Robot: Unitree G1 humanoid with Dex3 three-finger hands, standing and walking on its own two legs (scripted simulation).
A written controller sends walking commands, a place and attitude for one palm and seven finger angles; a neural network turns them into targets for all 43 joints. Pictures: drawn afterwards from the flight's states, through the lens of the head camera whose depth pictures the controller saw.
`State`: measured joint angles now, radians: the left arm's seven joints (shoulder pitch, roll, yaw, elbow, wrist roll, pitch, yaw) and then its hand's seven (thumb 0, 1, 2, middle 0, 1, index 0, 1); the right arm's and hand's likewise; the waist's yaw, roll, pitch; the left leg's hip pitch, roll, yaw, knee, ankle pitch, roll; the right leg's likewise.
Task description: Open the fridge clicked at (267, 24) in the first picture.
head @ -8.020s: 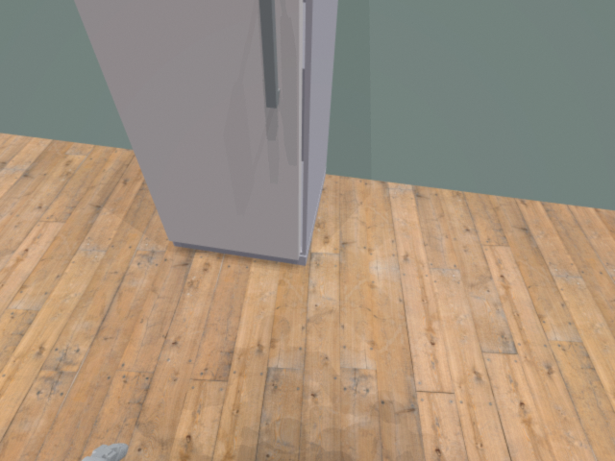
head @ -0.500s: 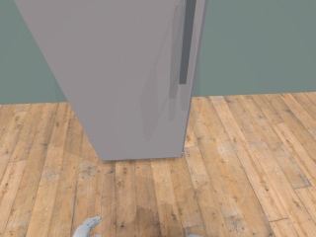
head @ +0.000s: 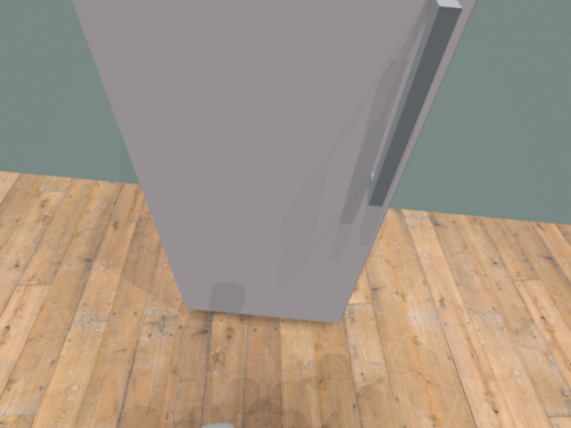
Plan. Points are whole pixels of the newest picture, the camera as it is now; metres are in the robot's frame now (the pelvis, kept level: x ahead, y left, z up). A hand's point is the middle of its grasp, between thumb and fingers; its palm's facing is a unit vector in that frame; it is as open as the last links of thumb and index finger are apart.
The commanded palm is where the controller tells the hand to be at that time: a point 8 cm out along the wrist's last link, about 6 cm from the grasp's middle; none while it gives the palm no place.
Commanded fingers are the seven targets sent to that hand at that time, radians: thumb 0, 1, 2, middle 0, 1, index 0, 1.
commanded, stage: come to a stop and stand still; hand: right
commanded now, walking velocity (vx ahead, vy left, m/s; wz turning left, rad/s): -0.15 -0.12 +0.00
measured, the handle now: (400, 116) +0.53 -0.11 +0.18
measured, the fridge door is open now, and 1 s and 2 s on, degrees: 0 0 0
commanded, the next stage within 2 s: look again from close up in 1.26 s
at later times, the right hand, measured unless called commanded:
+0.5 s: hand out of the picture -0.04 -0.21 -0.17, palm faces +0.03 +0.98 -0.17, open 7.4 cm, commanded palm none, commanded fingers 0.00 -0.90 -0.90 0.20 0.30 0.20 0.30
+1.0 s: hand out of the picture -0.04 -0.17 -0.16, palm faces +0.02 +0.98 -0.20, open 7.4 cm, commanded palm none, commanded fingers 0.00 -0.90 -0.90 0.20 0.30 0.20 0.30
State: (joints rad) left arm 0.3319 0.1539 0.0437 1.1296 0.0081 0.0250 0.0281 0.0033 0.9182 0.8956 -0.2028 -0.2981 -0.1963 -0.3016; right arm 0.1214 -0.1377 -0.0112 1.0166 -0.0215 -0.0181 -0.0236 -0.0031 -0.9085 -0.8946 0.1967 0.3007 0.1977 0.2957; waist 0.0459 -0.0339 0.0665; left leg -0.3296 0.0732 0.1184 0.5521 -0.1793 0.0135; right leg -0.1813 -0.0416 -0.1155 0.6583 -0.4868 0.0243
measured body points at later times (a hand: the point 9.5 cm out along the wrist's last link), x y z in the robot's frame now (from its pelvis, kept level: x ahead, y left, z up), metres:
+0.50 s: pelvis -0.04 -0.04 +0.02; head -0.03 -0.05 +0.46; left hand -0.04 +0.18 -0.14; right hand -0.04 -0.26 -0.15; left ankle -0.06 +0.10 -0.71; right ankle -0.03 -0.12 -0.73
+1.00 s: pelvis -0.04 +0.00 +0.01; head -0.05 +0.01 +0.46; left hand -0.04 +0.21 -0.16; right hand -0.04 -0.22 -0.15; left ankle -0.05 +0.11 -0.73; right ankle -0.03 -0.12 -0.73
